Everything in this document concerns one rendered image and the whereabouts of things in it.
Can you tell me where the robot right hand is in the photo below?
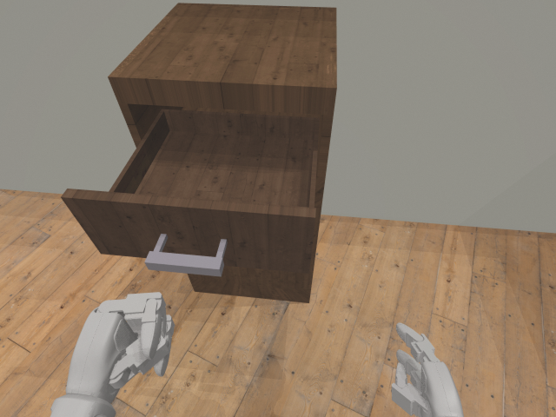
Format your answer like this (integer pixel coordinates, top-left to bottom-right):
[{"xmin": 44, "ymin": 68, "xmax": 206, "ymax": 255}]
[{"xmin": 392, "ymin": 322, "xmax": 464, "ymax": 417}]

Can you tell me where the cabinet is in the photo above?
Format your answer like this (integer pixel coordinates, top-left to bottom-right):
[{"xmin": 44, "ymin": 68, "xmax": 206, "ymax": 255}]
[{"xmin": 108, "ymin": 3, "xmax": 337, "ymax": 303}]

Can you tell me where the robot left hand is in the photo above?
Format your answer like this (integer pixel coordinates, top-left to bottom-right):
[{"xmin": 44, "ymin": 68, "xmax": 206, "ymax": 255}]
[{"xmin": 65, "ymin": 292, "xmax": 175, "ymax": 403}]

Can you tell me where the handle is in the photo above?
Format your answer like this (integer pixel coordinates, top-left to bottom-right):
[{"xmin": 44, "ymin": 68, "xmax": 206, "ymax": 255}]
[{"xmin": 144, "ymin": 234, "xmax": 228, "ymax": 277}]

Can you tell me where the robot left forearm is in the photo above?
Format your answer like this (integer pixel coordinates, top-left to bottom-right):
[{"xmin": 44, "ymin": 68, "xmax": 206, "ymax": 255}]
[{"xmin": 50, "ymin": 394, "xmax": 116, "ymax": 417}]

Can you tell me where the drawer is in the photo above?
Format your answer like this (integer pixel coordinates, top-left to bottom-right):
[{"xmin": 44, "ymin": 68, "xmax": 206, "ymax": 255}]
[{"xmin": 61, "ymin": 109, "xmax": 320, "ymax": 274}]

